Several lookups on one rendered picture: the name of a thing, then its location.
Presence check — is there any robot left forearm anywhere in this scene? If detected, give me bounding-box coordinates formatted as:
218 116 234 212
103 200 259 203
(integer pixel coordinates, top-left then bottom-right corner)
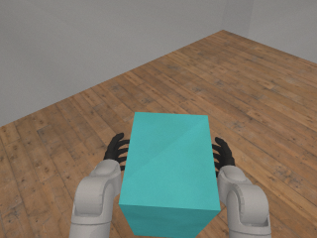
68 159 122 238

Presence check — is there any robot right forearm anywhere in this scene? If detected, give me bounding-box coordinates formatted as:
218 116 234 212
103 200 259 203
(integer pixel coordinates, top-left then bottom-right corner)
217 165 271 238

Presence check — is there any carton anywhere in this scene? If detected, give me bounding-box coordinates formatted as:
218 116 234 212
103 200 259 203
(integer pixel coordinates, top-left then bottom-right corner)
118 112 221 238

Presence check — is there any right robot hand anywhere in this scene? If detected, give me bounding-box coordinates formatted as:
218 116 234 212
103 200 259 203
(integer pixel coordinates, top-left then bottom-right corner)
211 137 236 178

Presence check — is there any left robot hand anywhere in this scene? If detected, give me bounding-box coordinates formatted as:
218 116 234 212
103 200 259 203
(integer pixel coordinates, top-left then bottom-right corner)
103 132 130 171

